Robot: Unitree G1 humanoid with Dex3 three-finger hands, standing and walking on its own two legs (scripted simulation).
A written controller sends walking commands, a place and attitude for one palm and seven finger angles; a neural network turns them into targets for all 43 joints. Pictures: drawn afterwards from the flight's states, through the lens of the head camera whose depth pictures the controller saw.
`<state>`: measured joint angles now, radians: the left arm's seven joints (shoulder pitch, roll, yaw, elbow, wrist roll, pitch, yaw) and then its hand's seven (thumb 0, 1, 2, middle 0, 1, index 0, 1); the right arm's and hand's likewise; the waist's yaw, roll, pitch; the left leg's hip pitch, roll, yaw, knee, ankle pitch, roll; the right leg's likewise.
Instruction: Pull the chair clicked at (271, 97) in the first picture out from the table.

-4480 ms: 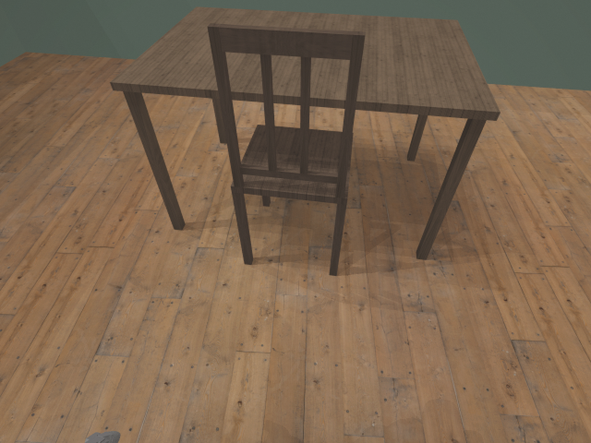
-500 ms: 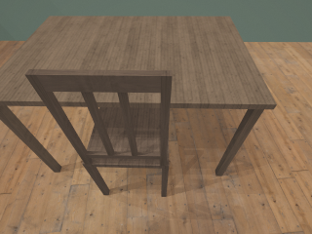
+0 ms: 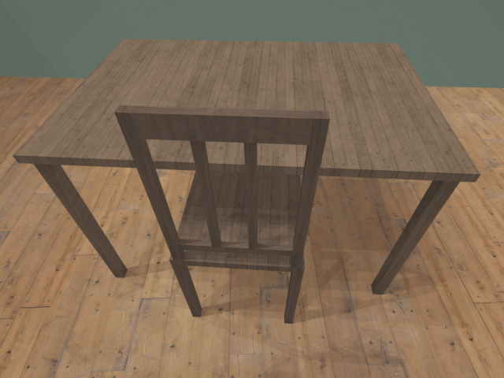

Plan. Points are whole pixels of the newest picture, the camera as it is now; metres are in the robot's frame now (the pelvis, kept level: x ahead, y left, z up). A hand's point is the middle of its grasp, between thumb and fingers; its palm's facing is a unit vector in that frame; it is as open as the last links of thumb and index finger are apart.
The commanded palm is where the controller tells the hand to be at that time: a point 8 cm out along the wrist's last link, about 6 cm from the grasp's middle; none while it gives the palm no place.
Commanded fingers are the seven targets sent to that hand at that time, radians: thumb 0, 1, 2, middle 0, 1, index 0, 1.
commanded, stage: come to a stop and stand still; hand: left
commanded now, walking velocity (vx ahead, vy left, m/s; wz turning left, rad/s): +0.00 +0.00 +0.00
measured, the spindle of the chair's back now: (208, 200) +0.50 +0.14 -0.06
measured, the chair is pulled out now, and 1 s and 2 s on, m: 0.00 0.00 0.00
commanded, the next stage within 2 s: look again from close up in 0.12 s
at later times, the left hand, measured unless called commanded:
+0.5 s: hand out of the picture +0.04 +0.14 -0.16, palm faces +0.01 -0.98 -0.21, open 7.3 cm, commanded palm none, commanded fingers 0.00 0.90 0.90 -0.20 -0.30 -0.20 -0.30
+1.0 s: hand out of the picture +0.07 +0.11 -0.16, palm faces +0.02 -0.97 -0.23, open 7.3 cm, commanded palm none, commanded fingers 0.00 0.90 0.90 -0.20 -0.30 -0.20 -0.30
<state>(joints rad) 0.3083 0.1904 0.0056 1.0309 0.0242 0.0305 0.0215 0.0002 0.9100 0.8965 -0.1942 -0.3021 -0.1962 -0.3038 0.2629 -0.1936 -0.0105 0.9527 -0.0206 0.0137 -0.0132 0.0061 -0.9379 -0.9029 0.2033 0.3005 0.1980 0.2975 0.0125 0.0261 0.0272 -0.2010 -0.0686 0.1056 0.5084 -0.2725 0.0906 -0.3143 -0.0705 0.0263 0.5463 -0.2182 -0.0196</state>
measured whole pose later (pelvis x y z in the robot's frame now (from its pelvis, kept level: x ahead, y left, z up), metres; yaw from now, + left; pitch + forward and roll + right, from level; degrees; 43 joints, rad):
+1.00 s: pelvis +0.05 -0.07 +0.01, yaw +1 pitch -1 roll +1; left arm 0.25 0.16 -0.02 1.11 0.01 -0.02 0.04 0.00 0.93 0.90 -0.20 -0.30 -0.20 -0.30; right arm 0.28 -0.16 0.01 1.13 -0.01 -0.02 -0.03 0.00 -0.91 -0.90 0.20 0.30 0.20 0.30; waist -0.01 0.02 0.03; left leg -0.09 0.02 0.05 0.38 -0.27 -0.02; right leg -0.21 0.03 -0.01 0.44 -0.22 -0.04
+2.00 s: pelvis +0.00 -0.05 -0.10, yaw +6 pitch +15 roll -3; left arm 0.42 0.21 0.05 -0.08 -0.21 -0.57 -0.25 0.01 0.33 0.65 -0.13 -0.21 -0.13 -0.21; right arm 0.12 -0.21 0.03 0.51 0.00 -0.24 -0.01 0.01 -0.90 -0.90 0.20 0.30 0.20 0.30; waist 0.04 0.02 -0.12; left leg -0.96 -0.01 -0.06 1.28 -0.59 0.01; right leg -0.97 -0.03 -0.12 1.19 -0.48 -0.02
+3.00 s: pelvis +0.03 -0.05 -0.07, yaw +5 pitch +15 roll -2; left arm 0.26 0.30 0.25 0.09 -0.28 -0.38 -0.33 -0.02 -0.49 0.30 -0.06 -0.08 -0.06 -0.09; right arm 0.24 -0.25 0.02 0.54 0.04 -0.21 -0.04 0.01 -0.90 -0.90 0.21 0.30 0.20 0.30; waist -0.02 0.03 -0.13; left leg -0.82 0.00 -0.04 1.11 -0.55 0.01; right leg -0.85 -0.01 -0.10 1.03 -0.45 -0.02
